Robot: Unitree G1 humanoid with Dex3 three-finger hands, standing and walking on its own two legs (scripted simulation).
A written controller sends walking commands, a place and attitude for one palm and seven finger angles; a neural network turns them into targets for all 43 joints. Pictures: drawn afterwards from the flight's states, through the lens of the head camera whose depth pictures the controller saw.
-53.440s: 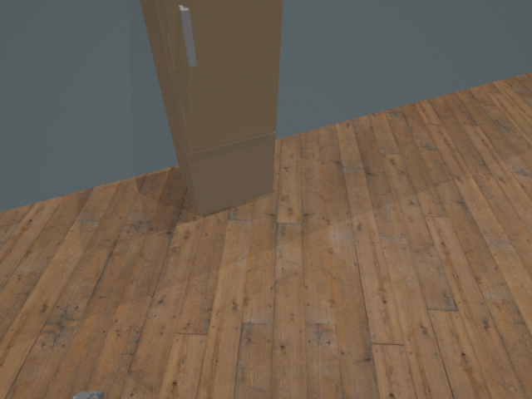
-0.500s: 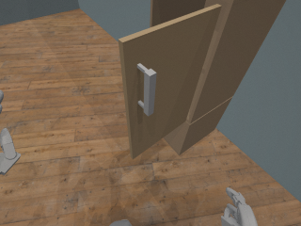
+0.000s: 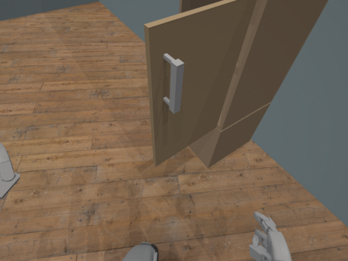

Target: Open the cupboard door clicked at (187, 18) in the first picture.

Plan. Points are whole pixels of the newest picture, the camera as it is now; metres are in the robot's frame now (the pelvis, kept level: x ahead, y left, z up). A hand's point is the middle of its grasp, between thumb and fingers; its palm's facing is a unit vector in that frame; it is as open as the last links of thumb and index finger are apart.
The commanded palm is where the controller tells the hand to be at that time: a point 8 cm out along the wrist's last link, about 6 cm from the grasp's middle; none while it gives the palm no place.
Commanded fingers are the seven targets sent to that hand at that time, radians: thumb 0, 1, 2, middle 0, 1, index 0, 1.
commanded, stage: step back with the hand held close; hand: left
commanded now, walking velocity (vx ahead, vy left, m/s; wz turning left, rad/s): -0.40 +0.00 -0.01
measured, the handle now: (171, 84) +0.52 +0.07 +0.11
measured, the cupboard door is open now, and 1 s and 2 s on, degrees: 93 93 93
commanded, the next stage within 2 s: stop stepping back and stand still in 0.10 s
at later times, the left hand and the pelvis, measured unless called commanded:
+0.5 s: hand out of the picture +0.09 +0.24 +0.17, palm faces +0.37 -0.78 -0.49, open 7.4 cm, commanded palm +0.04 +0.28 +0.19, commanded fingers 0.00 0.90 0.90 -0.20 -0.30 -0.20 -0.30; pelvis -0.11 -0.02 +0.01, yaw -2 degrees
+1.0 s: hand out of the picture +0.06 +0.26 +0.17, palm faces +0.40 -0.80 -0.46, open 7.4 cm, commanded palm +0.00 +0.30 +0.19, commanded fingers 0.00 0.90 0.90 -0.20 -0.30 -0.20 -0.30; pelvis -0.14 +0.00 +0.01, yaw -1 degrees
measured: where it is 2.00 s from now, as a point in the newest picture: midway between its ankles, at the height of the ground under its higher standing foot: outside the picture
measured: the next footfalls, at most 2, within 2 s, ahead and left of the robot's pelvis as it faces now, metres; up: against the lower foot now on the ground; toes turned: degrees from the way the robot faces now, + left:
left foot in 0.16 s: +0.04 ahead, +0.11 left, +0.00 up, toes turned +2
right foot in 0.42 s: -0.09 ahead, -0.10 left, +0.00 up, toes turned -4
